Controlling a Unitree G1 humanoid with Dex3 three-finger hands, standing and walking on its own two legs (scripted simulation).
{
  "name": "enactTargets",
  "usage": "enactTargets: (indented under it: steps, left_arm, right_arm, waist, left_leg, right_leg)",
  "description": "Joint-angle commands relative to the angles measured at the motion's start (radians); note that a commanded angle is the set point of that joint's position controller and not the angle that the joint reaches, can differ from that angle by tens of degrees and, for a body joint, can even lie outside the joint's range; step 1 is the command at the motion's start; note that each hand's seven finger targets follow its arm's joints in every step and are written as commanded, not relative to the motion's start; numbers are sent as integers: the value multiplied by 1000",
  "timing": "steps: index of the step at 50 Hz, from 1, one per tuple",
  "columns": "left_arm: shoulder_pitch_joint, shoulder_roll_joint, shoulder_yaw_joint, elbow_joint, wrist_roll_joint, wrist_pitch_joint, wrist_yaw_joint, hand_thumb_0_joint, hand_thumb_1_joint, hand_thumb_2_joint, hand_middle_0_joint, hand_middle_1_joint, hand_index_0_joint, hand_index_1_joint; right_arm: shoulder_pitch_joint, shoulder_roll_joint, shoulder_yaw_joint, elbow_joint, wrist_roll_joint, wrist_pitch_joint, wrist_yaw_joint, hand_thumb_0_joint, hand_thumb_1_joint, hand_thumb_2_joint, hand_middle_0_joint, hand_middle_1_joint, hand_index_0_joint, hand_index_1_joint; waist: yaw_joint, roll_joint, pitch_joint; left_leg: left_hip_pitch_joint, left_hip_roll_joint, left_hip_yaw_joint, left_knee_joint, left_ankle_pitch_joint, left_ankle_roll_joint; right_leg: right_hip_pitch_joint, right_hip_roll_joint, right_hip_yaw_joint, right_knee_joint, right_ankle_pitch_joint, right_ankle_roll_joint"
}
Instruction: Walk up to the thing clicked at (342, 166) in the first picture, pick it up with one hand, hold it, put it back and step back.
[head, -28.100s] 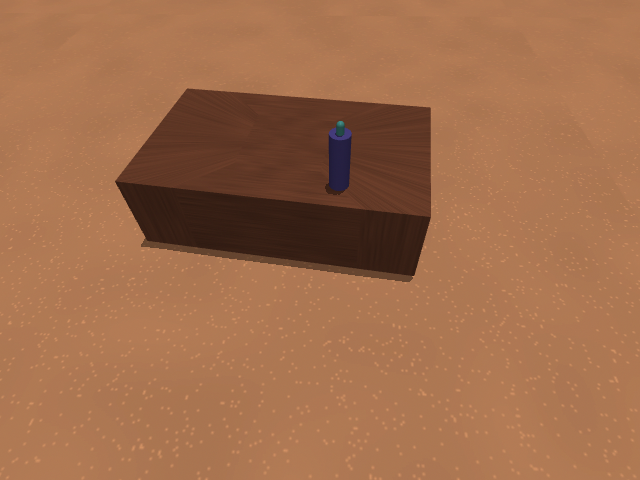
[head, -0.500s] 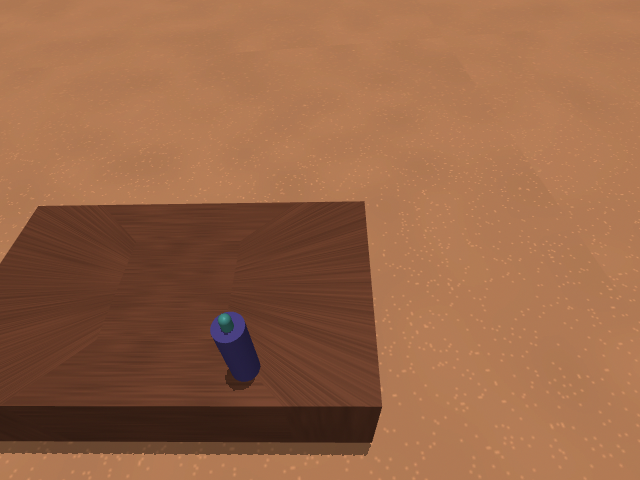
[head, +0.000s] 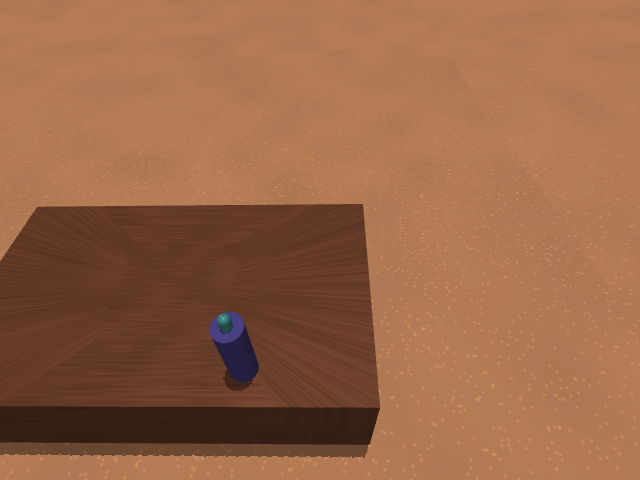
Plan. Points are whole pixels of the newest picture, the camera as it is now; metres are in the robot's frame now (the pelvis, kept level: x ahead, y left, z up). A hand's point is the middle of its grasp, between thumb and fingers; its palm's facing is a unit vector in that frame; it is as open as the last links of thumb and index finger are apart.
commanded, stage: stand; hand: left
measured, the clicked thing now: (234, 345) +0.45 +0.21 -0.33
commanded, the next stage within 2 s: step back in 0.28 s
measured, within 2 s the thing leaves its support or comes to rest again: neither
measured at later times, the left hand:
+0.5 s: hand out of the picture +0.07 +0.28 -0.16, palm faces +0.00 -0.92 -0.38, open 7.4 cm
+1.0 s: hand out of the picture +0.00 +0.30 -0.18, palm faces -0.09 -0.91 -0.40, open 7.4 cm
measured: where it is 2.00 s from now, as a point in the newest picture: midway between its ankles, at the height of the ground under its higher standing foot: outside the picture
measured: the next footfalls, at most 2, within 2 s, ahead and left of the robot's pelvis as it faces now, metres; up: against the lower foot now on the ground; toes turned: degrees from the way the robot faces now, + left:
right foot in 0.98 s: -0.09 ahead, -0.06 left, +0.00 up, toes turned -1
left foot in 1.36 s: -0.16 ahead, +0.19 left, +0.00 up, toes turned -3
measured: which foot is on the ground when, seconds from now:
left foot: down 0.00-1.00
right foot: down 0.00-0.60, up 0.62-0.96, down 0.98-1.00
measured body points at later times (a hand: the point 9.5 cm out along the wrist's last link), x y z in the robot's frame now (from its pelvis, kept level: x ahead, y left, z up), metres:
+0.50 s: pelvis -0.04 +0.02 -0.02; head +0.02 +0.01 +0.43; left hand +0.07 +0.33 -0.14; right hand +0.06 -0.31 -0.14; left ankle -0.04 +0.14 -0.73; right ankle +0.00 -0.12 -0.75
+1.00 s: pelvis -0.12 +0.05 -0.03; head -0.04 +0.03 +0.41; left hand +0.00 +0.35 -0.15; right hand -0.03 -0.27 -0.16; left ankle -0.07 +0.15 -0.75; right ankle -0.13 -0.06 -0.75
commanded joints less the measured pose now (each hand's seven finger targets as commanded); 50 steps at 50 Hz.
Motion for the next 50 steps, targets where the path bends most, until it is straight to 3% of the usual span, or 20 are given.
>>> enactTargets:
  steps: [1, 13, 15, 18, 20, 22, 23, 25, 27, 28, 29, 30, 32, 33, 36, 43, 46, 48, 49, 50]
  left_arm:
    - [-29, 217, 39, -55, 1, -23, 11, 0, 900, 900, -200, -300, -200, -300]
    - [-25, 218, 38, -54, 1, -22, 11, 0, 900, 900, -200, -300, -200, -300]
    - [-17, 278, 93, -95, -19, -6, 21, 0, 900, 900, -200, -300, -200, -300]
    - [-16, 273, 103, -136, -18, 3, 24, 0, 900, 900, -200, -300, -200, -300]
    - [-59, 289, 112, -170, -12, 11, 22, 0, 900, 900, -200, -300, -200, -300]
    - [-98, 306, 118, -216, 7, 15, 25, 0, 900, 900, -200, -300, -200, -300]
    - [-115, 322, 123, -233, 19, 16, 27, 0, 900, 900, -200, -300, -200, -300]
    - [-168, 311, 118, -264, 20, 22, 26, 0, 900, 900, -200, -300, -200, -300]
    - [-196, 287, 108, -289, 18, 29, 28, 0, 900, 900, -200, -300, -200, -300]
    - [-179, 260, 101, -291, 7, 38, 24, 0, 900, 900, -200, -300, -200, -300]
    - [-148, 214, 93, -305, -6, 47, 27, 0, 900, 900, -200, -300, -200, -300]
    - [-129, 194, 94, -308, -8, 57, 35, 0, 900, 900, -200, -300, -200, -300]
    - [-58, 193, 94, -294, -3, 67, 45, 0, 900, 900, -200, -300, -200, -300]
    - [-70, 210, 97, -289, 1, 66, 53, 0, 900, 900, -200, -300, -200, -300]
    - [4, 231, 98, -277, -11, 65, 47, 0, 900, 900, -200, -300, -200, -300]
    - [-39, 219, 102, -339, 5, 36, 37, 0, 900, 900, -200, -300, -200, -300]
    - [31, 207, 110, -324, 10, 28, 28, 0, 900, 900, -200, -300, -200, -300]
    - [111, 193, 113, -289, 16, 22, 27, 0, 900, 900, -200, -300, -200, -300]
    - [125, 213, 118, -286, 23, 15, 30, 0, 900, 900, -200, -300, -200, -300]
    - [111, 280, 135, -303, 32, 8, 30, 0, 900, 900, -200, -300, -200, -300]
  right_arm:
    - [-33, -205, -40, -55, 3, -20, -16, 0, -900, -900, 200, 300, 200, 300]
    - [-26, -203, -38, -53, 3, -21, -16, 0, -900, -900, 200, 300, 200, 300]
    - [-28, -244, -68, -86, 20, 3, -11, 0, -900, -900, 200, 300, 200, 300]
    - [-4, -232, -75, -115, 25, 13, -8, 0, -900, -900, 200, 300, 200, 300]
    - [8, -224, -84, -136, 27, 27, -5, 0, -900, -900, 200, 300, 200, 300]
    - [37, -215, -92, -151, 20, 47, -1, 0, -900, -900, 200, 300, 200, 300]
    - [72, -217, -95, -162, 16, 53, 1, 0, -900, -900, 200, 300, 200, 300]
    - [108, -223, -104, -170, 22, 52, 8, 0, -900, -900, 200, 300, 200, 300]
    - [154, -220, -110, -173, 19, 41, 7, 0, -900, -900, 200, 300, 200, 300]
    - [133, -241, -116, -178, 6, 34, 2, 0, -900, -900, 200, 300, 200, 300]
    - [95, -306, -134, -197, -13, 27, -4, 0, -900, -900, 200, 300, 200, 300]
    - [96, -351, -145, -212, -24, 20, -9, 0, -900, -900, 200, 300, 200, 300]
    - [65, -361, -138, -242, -22, 12, -16, 0, -900, -900, 200, 300, 200, 300]
    - [27, -361, -140, -258, -23, 15, -22, 0, -900, -900, 200, 300, 200, 300]
    - [-41, -266, -123, -293, -28, 12, -38, 0, -900, -900, 200, 300, 200, 300]
    - [92, -261, -132, -306, -8, 18, -49, 0, -900, -900, 200, 300, 200, 300]
    - [35, -272, -128, -326, -2, 26, -42, 0, -900, -900, 200, 300, 200, 300]
    - [-15, -277, -125, -336, 6, 35, -37, 0, -900, -900, 200, 300, 200, 300]
    - [-23, -253, -116, -340, 14, 36, -33, 0, -900, -900, 200, 300, 200, 300]
    - [-19, -222, -106, -350, 25, 34, -29, 0, -900, -900, 200, 300, 200, 300]
  waist:
    - [5, 2, -69]
    - [4, -8, -71]
    - [5, -15, 2]
    - [-2, -52, -88]
    - [-10, -107, -122]
    - [-8, -203, -107]
    - [-20, -228, -105]
    - [-47, -229, -92]
    - [-65, -208, -100]
    - [-52, -73, -75]
    - [-41, 151, -66]
    - [-34, 195, -65]
    - [-23, 164, -113]
    - [-21, 172, -112]
    - [37, 146, -119]
    - [-53, 102, -115]
    - [-25, 126, -131]
    - [19, 103, -143]
    - [25, 65, -153]
    - [17, -89, -161]
  left_leg:
    - [-38, 92, -65, -45, 112, 45]
    - [-46, 96, -65, -43, 122, 47]
    - [-126, 71, -57, 105, 317, 84]
    - [-113, 45, -35, 215, 311, 101]
    - [-116, -21, 6, 355, 124, 81]
    - [-173, -79, 10, 558, -283, 79]
    - [-186, -50, -33, 597, -347, 87]
    - [-156, -27, -61, 571, -342, 99]
    - [-169, -13, -31, 353, -133, 95]
    - [-184, 32, -73, 207, 117, 86]
    - [-163, 154, -283, 85, 364, 118]
    - [-75, 223, -410, 56, 516, 155]
    - [-70, 292, -414, 107, 647, 233]
    - [-99, 293, -405, 101, 583, 240]
    - [23, 174, -202, 178, 541, 219]
    - [139, 236, -220, 227, 567, 295]
    - [35, 209, -181, 259, 433, 251]
    - [-84, 182, -145, 310, 300, 213]
    - [-149, 147, -124, 346, 193, 173]
    - [-297, 51, -72, 441, 41, 114]
  right_leg:
    - [36, -106, 99, -54, 119, -29]
    - [46, -108, 99, -43, 130, -30]
    - [-6, -103, 102, 66, 307, -57]
    - [-2, -135, 129, 97, 335, -107]
    - [-40, -216, 197, 55, 318, -168]
    - [-109, -331, 291, 30, 302, -263]
    - [-142, -364, 310, 35, 285, -281]
    - [-211, -327, 244, 91, 266, -248]
    - [-161, -243, 176, 222, 243, -163]
    - [-179, -150, 114, 325, 140, -117]
    - [-262, 14, 80, 506, -34, -68]
    - [-389, 138, 156, 613, -408, -52]
    - [-390, 141, 238, 792, -482, -46]
    - [-395, 146, 280, 845, -458, -48]
    - [-458, 131, 267, 893, -309, -37]
    - [-398, 83, 180, 583, -341, 12]
    - [-244, 58, 111, 349, -259, -12]
    - [-83, 62, 74, 138, -47, -36]
    - [-16, 32, 129, 96, 61, -52]
    - [48, -99, 334, 112, 200, -115]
